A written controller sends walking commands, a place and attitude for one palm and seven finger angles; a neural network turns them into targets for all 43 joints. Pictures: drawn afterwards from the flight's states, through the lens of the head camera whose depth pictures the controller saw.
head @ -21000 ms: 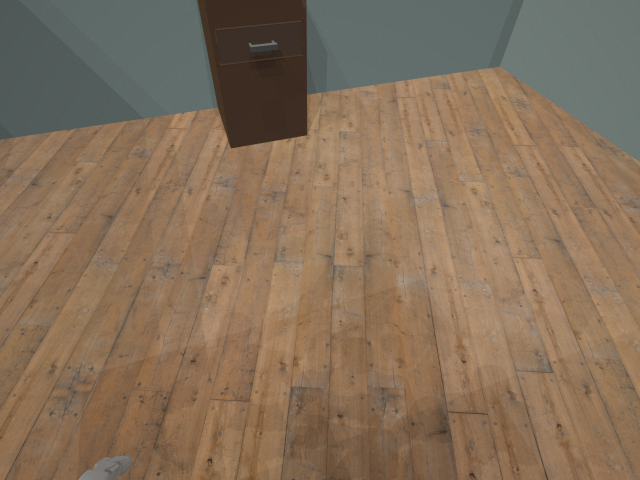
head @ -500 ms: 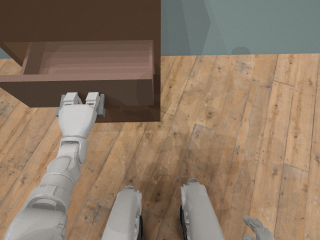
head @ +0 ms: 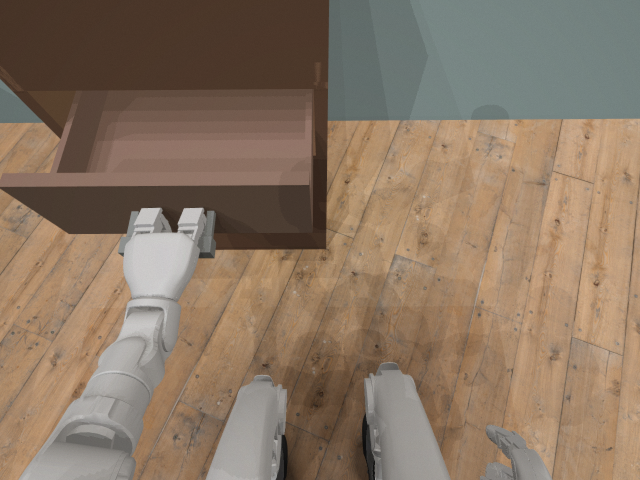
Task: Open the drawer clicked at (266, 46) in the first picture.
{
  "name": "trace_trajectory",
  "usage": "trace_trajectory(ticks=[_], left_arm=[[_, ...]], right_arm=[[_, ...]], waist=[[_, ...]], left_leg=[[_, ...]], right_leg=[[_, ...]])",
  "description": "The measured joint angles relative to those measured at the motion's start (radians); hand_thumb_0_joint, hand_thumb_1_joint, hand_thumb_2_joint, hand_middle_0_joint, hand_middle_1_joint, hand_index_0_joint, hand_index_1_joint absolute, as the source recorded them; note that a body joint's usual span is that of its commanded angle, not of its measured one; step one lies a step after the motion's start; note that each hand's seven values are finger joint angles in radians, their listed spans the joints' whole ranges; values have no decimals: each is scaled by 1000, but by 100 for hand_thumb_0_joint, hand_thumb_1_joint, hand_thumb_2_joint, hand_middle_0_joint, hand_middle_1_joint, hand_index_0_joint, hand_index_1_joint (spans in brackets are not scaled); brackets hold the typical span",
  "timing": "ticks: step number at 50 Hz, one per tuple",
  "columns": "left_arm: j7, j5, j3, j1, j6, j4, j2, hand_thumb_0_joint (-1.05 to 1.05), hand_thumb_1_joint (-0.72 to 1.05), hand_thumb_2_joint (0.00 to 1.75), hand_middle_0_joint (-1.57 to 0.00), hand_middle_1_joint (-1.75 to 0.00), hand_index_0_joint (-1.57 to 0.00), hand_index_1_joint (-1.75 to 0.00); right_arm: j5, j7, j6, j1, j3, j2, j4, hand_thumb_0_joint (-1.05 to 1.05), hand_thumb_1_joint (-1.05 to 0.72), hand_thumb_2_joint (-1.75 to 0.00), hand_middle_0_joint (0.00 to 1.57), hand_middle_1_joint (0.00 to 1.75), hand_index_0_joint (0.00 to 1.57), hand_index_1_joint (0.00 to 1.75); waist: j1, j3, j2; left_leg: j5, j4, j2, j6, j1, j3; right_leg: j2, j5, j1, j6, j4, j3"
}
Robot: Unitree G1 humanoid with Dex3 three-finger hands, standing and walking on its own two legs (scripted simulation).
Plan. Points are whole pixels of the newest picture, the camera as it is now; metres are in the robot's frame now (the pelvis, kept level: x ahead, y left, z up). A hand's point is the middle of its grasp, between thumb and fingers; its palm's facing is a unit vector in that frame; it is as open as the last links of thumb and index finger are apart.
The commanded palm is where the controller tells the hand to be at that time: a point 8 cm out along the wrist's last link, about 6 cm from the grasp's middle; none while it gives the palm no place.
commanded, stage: pull the drawer open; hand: left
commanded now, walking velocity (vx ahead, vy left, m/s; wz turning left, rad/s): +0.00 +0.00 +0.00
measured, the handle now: (170, 233) +0.43 +0.21 -0.06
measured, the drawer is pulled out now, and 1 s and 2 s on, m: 0.15 0.22 0.26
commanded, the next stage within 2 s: none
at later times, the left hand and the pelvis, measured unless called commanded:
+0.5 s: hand (175, 295) +0.35 +0.20 -0.08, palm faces -0.03 -0.02 -1.00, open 5.5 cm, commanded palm +0.31 +0.21 -0.04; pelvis +0.00 +0.00 +0.00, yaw +0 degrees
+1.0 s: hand (171, 321) +0.32 +0.20 -0.08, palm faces -0.03 -0.03 -1.00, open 5.4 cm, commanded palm +0.28 +0.21 -0.04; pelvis +0.00 +0.00 +0.00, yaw +0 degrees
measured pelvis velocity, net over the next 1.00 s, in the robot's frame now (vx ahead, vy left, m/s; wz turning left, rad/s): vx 0.00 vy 0.00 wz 0.00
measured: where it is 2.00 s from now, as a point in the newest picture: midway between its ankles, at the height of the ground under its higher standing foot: outside the picture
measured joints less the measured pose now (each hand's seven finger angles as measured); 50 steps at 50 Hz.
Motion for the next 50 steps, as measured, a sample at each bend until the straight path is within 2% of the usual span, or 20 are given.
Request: trace_trajectory(ticks=[50], left_arm=[[36,15,-34,284,13,-223,-45,1,74,81,-34,-135,-42,-135]], right_arm=[[-3,-12,-1,-60,3,11,-29,0,-90,-89,20,30,20,30]], waist=[[39,-7,-12]], left_leg=[[-7,-2,1,-6,40,1]], right_leg=[[1,-10,34,-7,7,1]])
